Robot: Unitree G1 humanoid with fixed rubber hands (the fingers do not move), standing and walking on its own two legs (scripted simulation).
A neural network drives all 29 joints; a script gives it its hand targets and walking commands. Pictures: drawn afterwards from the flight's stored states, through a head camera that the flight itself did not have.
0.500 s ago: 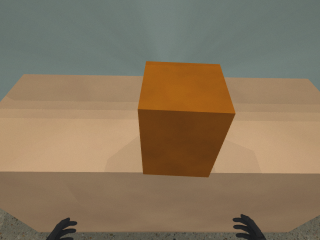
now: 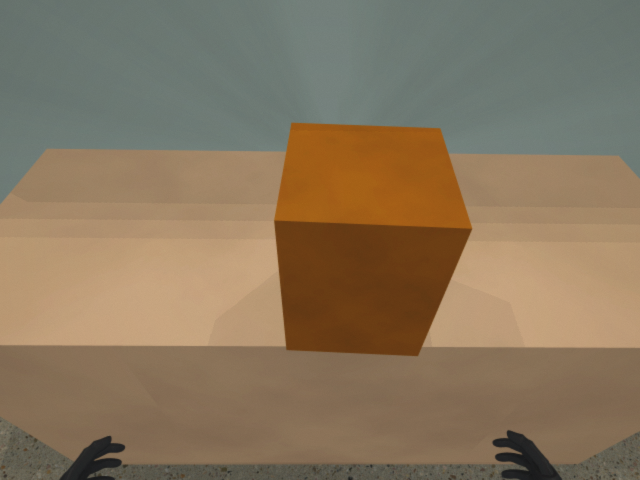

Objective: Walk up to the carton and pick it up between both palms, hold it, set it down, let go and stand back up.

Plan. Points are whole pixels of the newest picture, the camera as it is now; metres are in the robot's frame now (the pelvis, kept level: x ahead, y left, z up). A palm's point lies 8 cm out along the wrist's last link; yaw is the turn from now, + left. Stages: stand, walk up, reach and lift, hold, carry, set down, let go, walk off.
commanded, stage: stand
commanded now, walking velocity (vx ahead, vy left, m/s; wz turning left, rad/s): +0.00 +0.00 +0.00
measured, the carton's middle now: (358, 246) +0.44 -0.06 +0.06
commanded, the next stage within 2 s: walk up in 1.94 s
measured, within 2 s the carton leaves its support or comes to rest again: neither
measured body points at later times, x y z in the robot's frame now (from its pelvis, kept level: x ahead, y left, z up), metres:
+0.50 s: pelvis +0.00 +0.00 +0.00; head +0.00 +0.00 +0.45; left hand +0.14 +0.30 -0.08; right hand +0.15 -0.29 -0.10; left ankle -0.01 +0.12 -0.72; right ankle +0.00 -0.12 -0.72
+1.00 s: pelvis -0.02 +0.00 +0.00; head -0.02 +0.00 +0.45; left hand +0.12 +0.31 -0.09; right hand +0.13 -0.30 -0.10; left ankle -0.01 +0.12 -0.72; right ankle +0.00 -0.12 -0.72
